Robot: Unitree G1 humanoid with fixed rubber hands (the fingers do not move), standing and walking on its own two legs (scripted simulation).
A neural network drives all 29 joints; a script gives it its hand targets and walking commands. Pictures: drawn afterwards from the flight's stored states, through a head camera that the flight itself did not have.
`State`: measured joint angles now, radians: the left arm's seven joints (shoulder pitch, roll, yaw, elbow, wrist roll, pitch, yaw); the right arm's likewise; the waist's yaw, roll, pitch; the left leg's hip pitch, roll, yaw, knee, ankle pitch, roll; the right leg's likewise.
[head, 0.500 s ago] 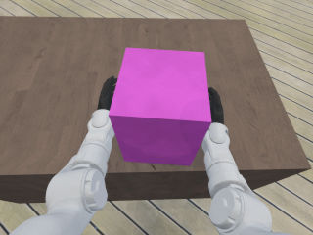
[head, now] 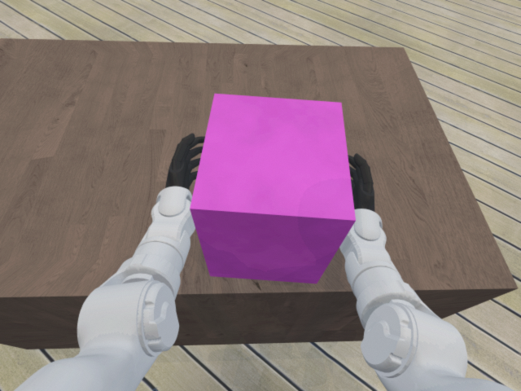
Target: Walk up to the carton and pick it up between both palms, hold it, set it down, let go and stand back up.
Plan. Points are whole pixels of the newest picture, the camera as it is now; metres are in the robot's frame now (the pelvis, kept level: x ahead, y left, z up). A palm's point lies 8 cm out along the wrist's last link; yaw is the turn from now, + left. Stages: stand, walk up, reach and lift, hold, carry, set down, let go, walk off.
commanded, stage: set down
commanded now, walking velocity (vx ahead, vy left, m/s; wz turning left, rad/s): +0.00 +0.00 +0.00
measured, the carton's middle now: (270, 196) +0.43 -0.01 +0.00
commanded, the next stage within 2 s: none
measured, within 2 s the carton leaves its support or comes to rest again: neither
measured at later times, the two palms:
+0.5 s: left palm (170, 197) +0.40 +0.15 +0.05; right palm (368, 217) +0.37 -0.16 +0.04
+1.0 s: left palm (164, 233) +0.36 +0.15 +0.01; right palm (374, 255) +0.32 -0.17 +0.01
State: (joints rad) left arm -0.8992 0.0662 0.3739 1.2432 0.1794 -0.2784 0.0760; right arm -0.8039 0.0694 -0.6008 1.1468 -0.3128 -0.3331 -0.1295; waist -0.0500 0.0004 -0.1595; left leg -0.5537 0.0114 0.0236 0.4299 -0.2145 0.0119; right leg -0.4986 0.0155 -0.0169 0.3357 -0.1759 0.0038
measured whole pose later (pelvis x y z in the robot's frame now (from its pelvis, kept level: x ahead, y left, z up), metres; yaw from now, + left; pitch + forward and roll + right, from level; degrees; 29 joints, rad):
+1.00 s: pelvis -0.05 +0.02 -0.01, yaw +0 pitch +16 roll -3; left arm -0.78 0.07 0.22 1.24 0.09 -0.28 0.09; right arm -0.68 -0.04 -0.36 1.21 -0.03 -0.32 -0.13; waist -0.05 0.00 -0.17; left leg -0.61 0.01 0.02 0.54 -0.21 0.02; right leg -0.53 0.01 -0.02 0.39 -0.14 0.02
